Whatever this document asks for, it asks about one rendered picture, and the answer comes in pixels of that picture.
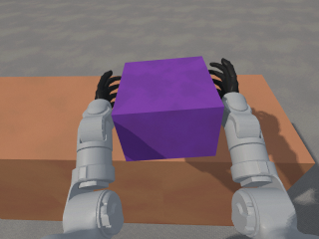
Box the left robot forearm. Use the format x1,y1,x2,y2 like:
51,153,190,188
62,99,116,228

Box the robot left upper arm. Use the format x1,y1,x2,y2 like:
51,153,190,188
41,189,125,239

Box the robot right upper arm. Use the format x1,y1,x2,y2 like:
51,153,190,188
231,187,319,239

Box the pedestal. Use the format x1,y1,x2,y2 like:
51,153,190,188
0,75,315,226

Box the carton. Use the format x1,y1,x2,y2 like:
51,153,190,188
111,56,224,161

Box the left robot hand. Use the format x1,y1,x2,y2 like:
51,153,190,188
95,70,122,108

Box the right robot forearm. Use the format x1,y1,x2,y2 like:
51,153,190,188
221,92,297,226

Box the right robot hand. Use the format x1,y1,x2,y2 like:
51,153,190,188
208,58,239,99

